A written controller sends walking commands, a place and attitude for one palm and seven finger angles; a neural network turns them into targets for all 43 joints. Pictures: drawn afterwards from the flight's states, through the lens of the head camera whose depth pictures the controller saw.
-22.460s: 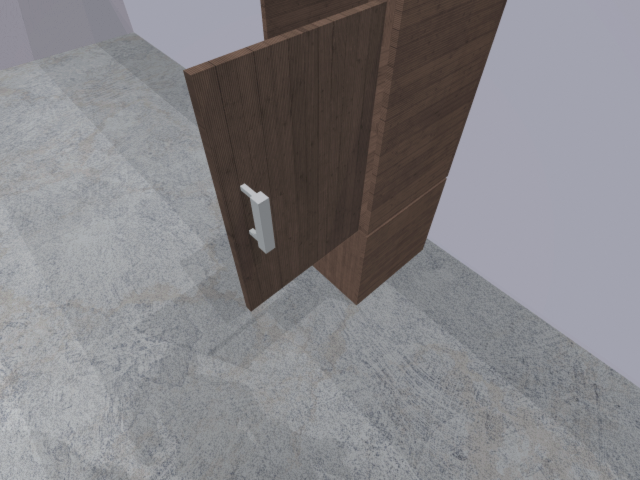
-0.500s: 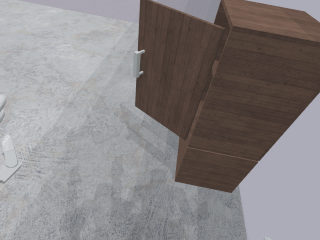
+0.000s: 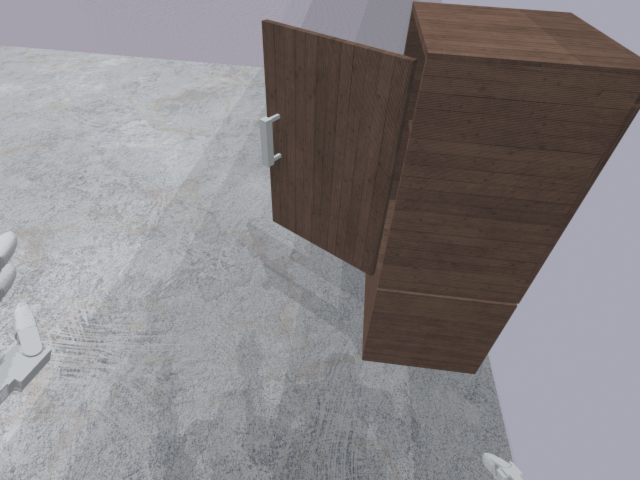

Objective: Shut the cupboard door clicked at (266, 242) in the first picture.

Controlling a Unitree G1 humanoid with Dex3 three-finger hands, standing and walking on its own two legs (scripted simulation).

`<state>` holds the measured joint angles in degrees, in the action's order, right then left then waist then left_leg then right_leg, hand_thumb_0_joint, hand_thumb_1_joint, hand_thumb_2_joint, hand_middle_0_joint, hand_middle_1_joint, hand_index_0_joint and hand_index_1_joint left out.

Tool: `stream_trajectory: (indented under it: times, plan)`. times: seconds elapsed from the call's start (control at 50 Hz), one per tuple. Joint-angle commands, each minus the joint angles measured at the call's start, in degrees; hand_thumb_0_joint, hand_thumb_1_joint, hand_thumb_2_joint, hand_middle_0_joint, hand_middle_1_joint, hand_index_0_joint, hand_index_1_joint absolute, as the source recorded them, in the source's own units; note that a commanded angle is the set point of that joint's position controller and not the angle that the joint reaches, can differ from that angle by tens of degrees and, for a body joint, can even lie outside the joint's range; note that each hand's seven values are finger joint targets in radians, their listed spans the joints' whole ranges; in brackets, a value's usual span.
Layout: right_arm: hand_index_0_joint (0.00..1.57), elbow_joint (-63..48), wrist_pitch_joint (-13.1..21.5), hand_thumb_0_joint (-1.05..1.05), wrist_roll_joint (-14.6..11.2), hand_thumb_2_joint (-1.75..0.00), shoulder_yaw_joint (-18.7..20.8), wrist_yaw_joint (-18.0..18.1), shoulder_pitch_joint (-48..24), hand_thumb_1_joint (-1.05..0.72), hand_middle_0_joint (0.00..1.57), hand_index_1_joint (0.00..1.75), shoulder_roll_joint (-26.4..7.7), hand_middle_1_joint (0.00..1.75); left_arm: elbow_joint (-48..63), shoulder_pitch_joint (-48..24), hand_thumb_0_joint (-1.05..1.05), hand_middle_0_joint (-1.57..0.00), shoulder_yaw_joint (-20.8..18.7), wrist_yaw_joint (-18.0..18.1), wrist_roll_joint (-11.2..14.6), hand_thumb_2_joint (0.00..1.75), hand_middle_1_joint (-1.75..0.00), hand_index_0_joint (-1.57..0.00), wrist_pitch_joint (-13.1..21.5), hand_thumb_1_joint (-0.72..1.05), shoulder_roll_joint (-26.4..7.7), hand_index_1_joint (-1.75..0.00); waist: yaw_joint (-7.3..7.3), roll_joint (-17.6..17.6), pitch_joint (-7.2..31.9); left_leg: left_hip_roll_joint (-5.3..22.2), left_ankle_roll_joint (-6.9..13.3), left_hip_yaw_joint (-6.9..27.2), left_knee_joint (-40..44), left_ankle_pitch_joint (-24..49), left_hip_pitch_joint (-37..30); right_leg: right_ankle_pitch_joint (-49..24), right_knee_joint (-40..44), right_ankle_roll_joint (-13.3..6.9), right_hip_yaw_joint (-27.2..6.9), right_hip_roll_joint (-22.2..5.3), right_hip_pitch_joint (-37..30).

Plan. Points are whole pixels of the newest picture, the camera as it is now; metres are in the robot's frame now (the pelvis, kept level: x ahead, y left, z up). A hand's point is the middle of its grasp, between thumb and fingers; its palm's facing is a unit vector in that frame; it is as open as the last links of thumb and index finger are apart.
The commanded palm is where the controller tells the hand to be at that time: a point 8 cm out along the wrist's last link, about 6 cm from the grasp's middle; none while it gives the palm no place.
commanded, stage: stop stepping back and stand still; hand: left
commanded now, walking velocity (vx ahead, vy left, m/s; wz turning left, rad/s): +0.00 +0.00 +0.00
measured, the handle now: (272, 140) +0.93 +0.22 -0.03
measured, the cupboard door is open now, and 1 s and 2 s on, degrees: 59 59 59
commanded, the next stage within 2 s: let the arm hang, fingers relaxed in 0.46 s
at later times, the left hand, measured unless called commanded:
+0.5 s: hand (52, 331) +0.20 +0.29 +0.15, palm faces +0.39 -0.77 -0.50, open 7.4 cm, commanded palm +0.16 +0.32 +0.18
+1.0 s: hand out of the picture -0.05 +0.23 -0.18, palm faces +0.05 -0.98 -0.17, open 7.1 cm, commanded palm none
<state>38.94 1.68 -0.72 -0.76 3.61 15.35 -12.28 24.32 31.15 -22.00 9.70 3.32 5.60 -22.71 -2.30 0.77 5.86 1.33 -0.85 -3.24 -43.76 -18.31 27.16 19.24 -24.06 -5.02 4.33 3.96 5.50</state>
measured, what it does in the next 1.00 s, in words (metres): steps on the spot: left foot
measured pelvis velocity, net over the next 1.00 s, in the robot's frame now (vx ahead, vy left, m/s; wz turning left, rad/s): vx -0.02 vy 0.05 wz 0.04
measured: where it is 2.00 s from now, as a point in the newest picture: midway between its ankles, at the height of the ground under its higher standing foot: outside the picture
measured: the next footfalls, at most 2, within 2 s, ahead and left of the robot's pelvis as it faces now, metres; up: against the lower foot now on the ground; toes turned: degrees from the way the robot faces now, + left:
left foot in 0.12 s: +0.09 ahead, +0.14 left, +0.00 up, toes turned +6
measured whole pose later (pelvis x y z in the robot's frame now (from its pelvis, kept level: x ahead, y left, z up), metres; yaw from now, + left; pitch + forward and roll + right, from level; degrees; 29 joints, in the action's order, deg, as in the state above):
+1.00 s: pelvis -0.02 +0.05 +0.00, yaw +2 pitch +0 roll -1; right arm 57.1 -2.9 1.2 -1.2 0.8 16.8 -10.7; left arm -56.6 20.8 -0.9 0.6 -0.5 -2.6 -13.1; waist 0.1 3.2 -3.1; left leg -0.1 3.1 -3.6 -27.1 -7.5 19.9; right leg 18.7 -25.1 -0.7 4.9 0.4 6.6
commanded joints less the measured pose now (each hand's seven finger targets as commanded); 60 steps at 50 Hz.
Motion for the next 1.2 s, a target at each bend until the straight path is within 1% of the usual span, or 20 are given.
stream_trajectory:
  times: [0.0,0.08,0.12,0.14,0.16,0.2,0.26,0.36,0.42,0.52,0.54,0.56,0.6,0.64,0.7,0.74,0.82,0.9,1.06,1.18]
  plan:
    - [0.20,-10.0,4.8,0.00,0.2,-0.90,2.2,1.9,-9.9,-0.90,0.20,0.30,-5.4,0.30,14.3,-15.8,0.00,-0.20,-4.1,1.9,-1.8,0.90,-0.30,-0.20,5.6,0.90,-11.7,-0.30,2.17,-0.7,-7.4,0.9,0.9,-0.9,3.2,2.8,-2.0,-21.4,6.7,-3.1,-12.3,-16.8,6.0]
    - [0.20,-9.6,5.9,0.00,0.4,-0.90,2.9,2.6,-7.9,-0.90,0.20,0.30,-6.2,0.30,16.5,-17.2,0.00,-0.20,-5.1,2.2,-2.1,0.90,-0.30,-0.20,7.4,0.90,-12.5,-0.30,2.55,-6.5,-7.0,0.8,2.4,0.0,14.3,12.6,-14.9,-27.3,0.4,3.2,-9.3,-13.0,9.3]
    - [0.20,-10.4,5.7,0.00,-0.2,-0.90,3.7,2.5,-6.6,-0.90,0.20,0.30,-7.2,0.30,17.3,-13.0,0.00,-0.20,-7.6,2.0,-1.8,0.90,-0.30,-0.20,8.0,0.90,-13.9,-0.30,2.49,-10.0,-2.1,6.0,4.6,5.9,16.0,27.4,-22.9,-25.6,-8.5,7.7,-5.3,-8.2,10.6]
    - [0.20,-11.3,5.5,0.00,-0.2,-0.90,3.4,2.3,-6.4,-0.90,0.20,0.30,-6.7,0.30,16.2,-9.7,0.00,-0.20,-8.7,1.9,-1.7,0.90,-0.30,-0.20,8.0,0.90,-13.4,-0.30,2.29,-10.2,-0.9,8.0,6.2,8.7,15.5,34.3,-22.4,-23.5,-9.8,8.3,-3.8,-5.6,10.7]
    - [0.20,-11.6,5.3,0.00,0.3,-0.90,2.9,1.9,-6.5,-0.90,0.20,0.30,-5.9,0.30,16.8,-7.6,0.00,-0.20,-9.9,1.4,-1.4,0.90,-0.30,-0.20,8.4,0.90,-13.9,-0.30,2.52,-13.6,0.2,9.4,7.5,12.1,17.2,35.1,-20.3,-16.7,-10.2,7.8,-3.7,-4.5,10.2]
    - [0.20,-12.0,5.4,0.00,0.1,-0.90,3.1,1.2,-7.6,-0.90,0.20,0.30,-6.1,0.30,16.0,-4.7,0.00,-0.20,-9.8,0.6,-0.9,0.90,-0.30,-0.20,8.6,0.90,-12.6,-0.30,2.32,-10.9,-0.8,10.4,5.7,11.3,20.0,24.8,-13.0,-4.4,-3.7,6.4,-3.9,-3.9,5.0]
    - [0.20,-12.9,5.3,0.00,-0.4,-0.90,3.0,0.8,-6.8,-0.90,0.20,0.30,-6.1,0.30,12.9,3.9,0.00,-0.20,-11.7,0.2,-0.1,0.90,-0.30,-0.20,8.3,0.90,-12.2,-0.30,2.86,-5.2,0.3,7.1,3.1,7.2,19.5,13.6,-9.3,-10.5,1.1,5.2,-5.3,-5.3,1.4]
    - [0.20,-12.3,3.7,0.00,-0.8,-0.90,2.8,0.6,-5.7,-0.90,0.20,0.30,-5.7,0.30,11.4,5.6,0.00,-0.20,-10.9,0.6,0.7,0.90,-0.30,-0.20,7.2,0.90,-11.7,-0.30,3.17,2.1,6.5,4.5,2.0,1.9,12.8,21.1,-11.6,-33.5,-0.3,6.0,-9.4,-10.8,-1.3]
    - [0.20,-12.1,3.8,0.00,-0.6,-0.90,2.5,1.4,-7.0,-0.90,0.20,0.30,-6.0,0.30,13.7,-0.1,0.00,-0.20,-10.4,0.7,0.1,0.90,-0.30,-0.20,6.8,0.90,-13.2,-0.30,3.15,-0.9,6.2,4.8,2.6,2.0,13.7,24.8,-15.5,-34.2,-1.0,6.9,-7.9,-9.7,1.5]
    - [0.20,-11.3,4.3,0.00,-0.3,-0.90,2.1,2.2,-7.7,-0.90,0.20,0.30,-6.0,0.30,15.2,-7.7,0.00,-0.20,-8.2,0.9,-0.9,0.90,-0.30,-0.20,6.4,0.90,-13.2,-0.30,3.07,-3.5,2.9,5.2,3.1,3.3,15.0,23.1,-17.5,-23.7,1.0,7.2,-6.8,-8.1,5.6]
    - [0.20,-3.5,7.1,0.00,-0.3,-0.90,4.5,-3.0,-11.9,-0.90,0.20,0.30,-16.9,0.30,-27.1,-4.9,0.00,-0.20,17.3,-7.3,-4.2,0.90,-0.30,-0.20,-2.0,0.90,-1.2,-0.30,3.72,-4.0,-4.5,6.0,3.3,4.7,7.6,31.7,-12.5,-29.6,-6.8,4.0,-3.4,-12.2,10.6]
    - [0.20,-1.2,4.6,0.00,0.7,-0.90,5.2,-3.5,-6.8,-0.90,0.20,0.30,-15.0,0.30,-30.3,-5.4,0.00,-0.20,16.3,-8.5,-4.5,0.90,-0.30,-0.20,-6.0,0.90,-0.1,-0.30,3.44,-4.0,-1.7,6.5,3.3,4.0,9.6,26.3,-13.9,-20.8,-5.2,3.2,-6.0,-11.0,10.8]
    - [0.20,-0.8,2.2,0.00,1.1,-0.90,3.7,-3.4,-6.1,-0.90,0.20,0.30,-13.1,0.30,-33.3,-7.7,0.00,-0.20,17.0,-9.2,-4.4,0.90,-0.30,-0.20,-7.1,0.90,1.8,-0.30,2.36,-4.7,-4.0,7.8,4.1,6.4,13.0,15.7,-8.6,-5.2,-5.1,3.4,-4.2,-9.3,11.9]
    - [0.20,-0.2,1.0,0.00,1.8,-0.90,2.7,-3.4,-6.1,-0.90,0.20,0.30,-12.2,0.30,-40.0,-10.2,0.00,-0.20,17.6,-9.5,-4.7,0.90,-0.30,-0.20,-6.4,0.90,1.3,-0.30,1.91,1.9,-5.3,7.5,4.8,9.4,15.9,13.0,-5.8,-1.8,-4.0,3.0,-4.1,-8.3,9.1]
    - [0.20,1.8,-0.6,0.00,2.4,-0.90,2.1,-3.5,-6.1,-0.90,0.20,0.30,-10.9,0.30,-50.3,-13.3,0.00,-0.20,18.7,-9.4,-4.8,0.90,-0.30,-0.20,-6.1,0.90,0.9,-0.30,2.87,10.5,-6.9,4.3,3.4,8.2,14.0,9.8,-9.6,0.1,1.6,0.9,-8.3,-11.3,12.8]
    - [0.20,3.9,-1.7,0.00,2.6,-0.90,1.7,-3.6,-4.8,-0.90,0.20,0.30,-9.9,0.30,-56.4,-14.8,0.00,-0.20,19.7,-9.0,-4.4,0.90,-0.30,-0.20,-6.4,0.90,1.2,-0.30,3.57,8.4,-7.4,3.5,3.0,7.3,13.6,11.6,-13.0,0.7,2.5,0.1,-8.8,-12.1,14.3]
    - [0.20,8.3,-2.2,0.00,2.5,-0.90,1.2,-3.3,-4.1,-0.90,0.20,0.30,-9.4,0.30,-66.8,-12.7,0.00,-0.20,20.4,-8.6,-4.2,0.90,-0.30,-0.20,-6.7,0.90,1.8,-0.30,2.81,-7.6,-7.3,4.7,3.3,9.6,20.9,9.8,-12.3,0.1,1.6,2.1,-7.2,-9.2,8.6]
    - [0.20,12.2,-2.4,0.00,2.4,-0.90,1.5,-2.5,-2.7,-0.90,0.20,0.30,-7.3,0.30,-75.4,-7.9,0.00,-0.20,19.9,-8.5,-4.1,0.90,-0.30,-0.20,-6.7,0.90,4.0,-0.30,1.61,-16.5,-4.6,5.2,3.7,10.9,26.7,0.7,-11.6,-1.7,1.7,2.2,-5.0,-7.9,3.1]
    - [0.20,18.8,-2.3,0.00,1.5,-0.90,2.4,-1.8,1.7,-0.90,0.20,0.30,-6.8,0.30,-85.0,-6.9,0.00,-0.20,20.9,-8.3,-4.1,0.90,-0.30,-0.20,-5.7,0.90,5.6,-0.30,2.92,-1.0,-7.0,5.4,3.7,9.4,26.4,4.2,-16.8,-2.7,6.7,1.9,-6.1,-9.1,5.8]
    - [0.20,22.3,-2.6,0.00,1.5,-0.90,2.4,-1.7,2.8,-0.90,0.20,0.30,-5.6,0.30,-88.4,-5.6,0.00,-0.20,21.2,-7.7,-4.2,0.90,-0.30,-0.20,-5.8,0.90,7.2,-0.30,3.19,2.2,-11.3,5.5,3.6,8.8,27.9,1.7,-17.2,0.6,7.4,2.3,-6.0,-9.0,9.2]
